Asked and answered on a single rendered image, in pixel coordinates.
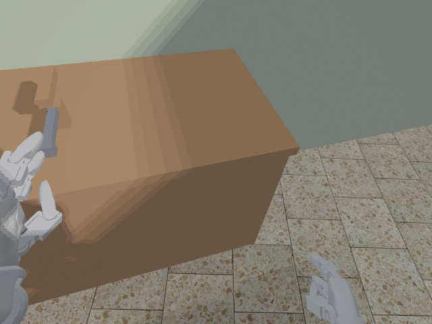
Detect left robot forearm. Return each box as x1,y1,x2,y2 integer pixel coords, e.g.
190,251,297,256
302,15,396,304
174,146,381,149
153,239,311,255
0,266,28,324

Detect tap lever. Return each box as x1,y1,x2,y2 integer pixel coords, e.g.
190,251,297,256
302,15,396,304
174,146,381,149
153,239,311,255
38,107,59,158

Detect right robot hand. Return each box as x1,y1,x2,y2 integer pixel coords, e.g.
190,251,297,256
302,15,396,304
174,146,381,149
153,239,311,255
306,253,360,324

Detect counter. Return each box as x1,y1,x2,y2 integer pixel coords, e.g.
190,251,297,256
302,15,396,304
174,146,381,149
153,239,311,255
0,49,300,306

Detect left robot hand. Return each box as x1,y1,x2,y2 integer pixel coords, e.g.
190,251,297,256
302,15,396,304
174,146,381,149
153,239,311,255
0,132,62,267

